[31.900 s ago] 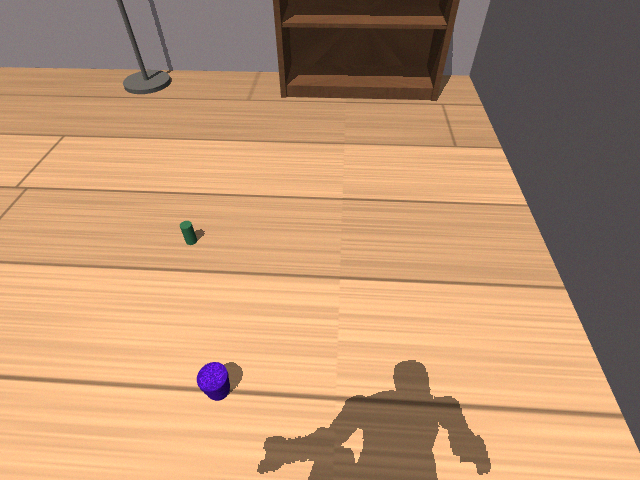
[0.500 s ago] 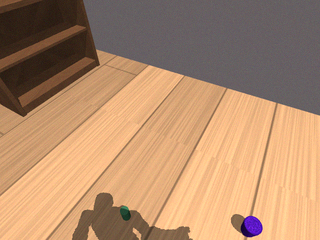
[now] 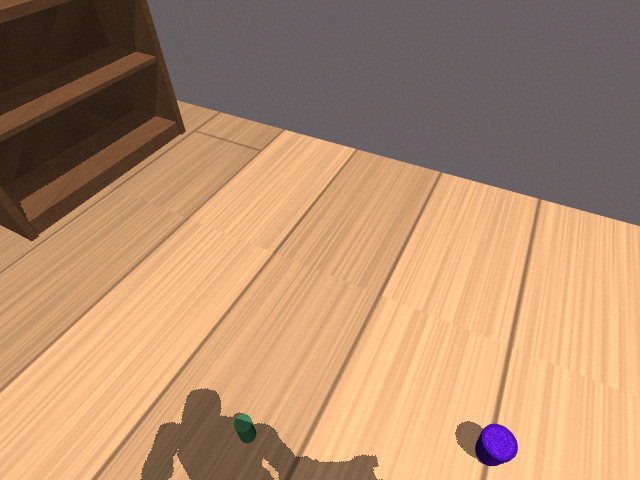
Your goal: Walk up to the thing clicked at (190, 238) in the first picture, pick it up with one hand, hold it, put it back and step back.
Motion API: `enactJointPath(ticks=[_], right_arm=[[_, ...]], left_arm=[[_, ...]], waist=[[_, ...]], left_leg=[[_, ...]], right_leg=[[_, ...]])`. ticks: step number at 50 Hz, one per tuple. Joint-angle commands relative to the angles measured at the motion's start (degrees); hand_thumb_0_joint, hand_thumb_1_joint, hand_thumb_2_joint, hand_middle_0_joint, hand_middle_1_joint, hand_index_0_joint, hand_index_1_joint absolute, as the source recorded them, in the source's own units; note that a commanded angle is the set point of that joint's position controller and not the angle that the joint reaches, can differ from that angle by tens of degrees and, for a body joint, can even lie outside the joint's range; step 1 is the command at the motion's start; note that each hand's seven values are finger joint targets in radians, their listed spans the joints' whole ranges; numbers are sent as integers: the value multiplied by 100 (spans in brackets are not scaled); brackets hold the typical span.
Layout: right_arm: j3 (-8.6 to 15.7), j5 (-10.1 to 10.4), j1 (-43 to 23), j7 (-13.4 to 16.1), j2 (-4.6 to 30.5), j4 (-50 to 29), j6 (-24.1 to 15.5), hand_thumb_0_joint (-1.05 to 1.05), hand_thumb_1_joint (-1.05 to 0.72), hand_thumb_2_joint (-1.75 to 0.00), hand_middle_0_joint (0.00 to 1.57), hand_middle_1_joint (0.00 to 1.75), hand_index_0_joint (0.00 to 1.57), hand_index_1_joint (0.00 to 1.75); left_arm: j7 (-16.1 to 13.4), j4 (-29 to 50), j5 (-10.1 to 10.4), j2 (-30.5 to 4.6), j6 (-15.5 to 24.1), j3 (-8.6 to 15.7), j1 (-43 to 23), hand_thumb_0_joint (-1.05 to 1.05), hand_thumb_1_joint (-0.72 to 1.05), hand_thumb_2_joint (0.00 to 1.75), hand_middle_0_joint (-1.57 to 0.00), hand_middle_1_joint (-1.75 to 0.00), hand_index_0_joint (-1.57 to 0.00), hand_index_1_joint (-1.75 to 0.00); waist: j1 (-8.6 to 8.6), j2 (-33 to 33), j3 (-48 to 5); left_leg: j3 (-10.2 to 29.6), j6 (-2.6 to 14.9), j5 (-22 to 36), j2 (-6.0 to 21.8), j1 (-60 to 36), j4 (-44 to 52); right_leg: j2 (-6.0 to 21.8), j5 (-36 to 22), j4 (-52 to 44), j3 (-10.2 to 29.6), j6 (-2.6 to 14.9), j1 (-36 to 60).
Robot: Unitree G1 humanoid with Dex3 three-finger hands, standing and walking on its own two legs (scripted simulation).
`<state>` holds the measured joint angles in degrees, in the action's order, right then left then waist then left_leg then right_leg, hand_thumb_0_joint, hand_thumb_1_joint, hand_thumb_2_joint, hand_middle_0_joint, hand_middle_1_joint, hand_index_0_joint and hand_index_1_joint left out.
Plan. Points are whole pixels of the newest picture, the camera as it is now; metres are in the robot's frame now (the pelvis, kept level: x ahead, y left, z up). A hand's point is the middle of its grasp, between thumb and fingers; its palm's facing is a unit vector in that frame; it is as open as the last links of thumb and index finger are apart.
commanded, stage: walk up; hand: left
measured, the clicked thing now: (245, 429) +0.43 +0.25 -0.73
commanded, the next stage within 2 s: stand in 0.18 s
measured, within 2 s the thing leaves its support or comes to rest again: neither
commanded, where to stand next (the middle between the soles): +0.05 +0.01 m, yaw +2 degrees
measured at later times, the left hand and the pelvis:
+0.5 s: hand out of the picture +0.06 +0.26 -0.15, palm faces -0.02 -0.94 -0.35, open 7.4 cm; pelvis -0.02 +0.00 +0.00, yaw +1 degrees
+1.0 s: hand out of the picture +0.04 +0.26 -0.15, palm faces -0.03 -0.94 -0.34, open 7.4 cm; pelvis -0.02 +0.01 +0.00, yaw +1 degrees
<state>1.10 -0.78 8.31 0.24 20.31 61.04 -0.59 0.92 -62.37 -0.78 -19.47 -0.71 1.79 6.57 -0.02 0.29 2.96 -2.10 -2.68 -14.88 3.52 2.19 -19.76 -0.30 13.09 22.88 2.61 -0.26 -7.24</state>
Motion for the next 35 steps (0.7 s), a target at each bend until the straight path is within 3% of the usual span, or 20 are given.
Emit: enactJointPath(ticks=[1,8,10,14,21,27,35], right_arm=[[266,-13,-145,68,1204,-383,-152,0,-90,-90,20,30,20,30],[275,-10,-104,67,1210,-361,-149,0,-90,-90,20,30,20,30],[225,19,-249,58,1150,-311,-82,0,-90,-90,20,30,20,30],[206,35,-273,41,1184,-219,-78,0,-90,-90,20,30,20,30],[180,6,-272,22,1190,-115,-54,0,-90,-90,20,30,20,30],[188,-16,-282,-5,1162,-44,-52,0,-90,-90,20,30,20,30],[236,-22,-247,-26,1171,-11,-58,0,-90,-90,20,30,20,30]], left_arm=[[-102,408,15,-1253,163,255,-209,0,90,90,-20,-30,-20,-30],[-102,409,19,-1262,169,247,-188,0,90,90,-20,-30,-20,-30],[-138,382,47,-1290,217,174,-315,0,90,90,-20,-30,-20,-30],[-154,311,47,-1302,232,140,-221,0,90,90,-20,-30,-20,-30],[-165,267,32,-1318,244,82,-304,0,90,90,-20,-30,-20,-30],[-144,200,25,-1337,229,68,-289,0,90,90,-20,-30,-20,-30],[-143,198,14,-1380,253,61,-262,0,90,90,-20,-30,-20,-30]], waist=[[0,-107,-365],[-3,-112,-358],[-32,-57,-240],[-11,-24,-537],[-50,-24,-466],[-19,-42,-169],[-52,-67,-288]], left_leg=[[190,410,1176,361,80,207],[194,422,1076,371,65,227],[284,364,1444,443,170,288],[313,350,1563,467,-74,334],[341,342,1188,462,60,430],[405,350,483,431,240,602],[429,371,428,427,262,547]], right_leg=[[548,-1582,-298,384,286,100],[536,-1508,-295,428,293,67],[690,-2065,-393,436,201,80],[672,-2069,-396,339,177,215],[688,-1634,-568,333,144,122],[636,-672,-732,358,116,-165],[678,-597,-735,407,144,-142]])
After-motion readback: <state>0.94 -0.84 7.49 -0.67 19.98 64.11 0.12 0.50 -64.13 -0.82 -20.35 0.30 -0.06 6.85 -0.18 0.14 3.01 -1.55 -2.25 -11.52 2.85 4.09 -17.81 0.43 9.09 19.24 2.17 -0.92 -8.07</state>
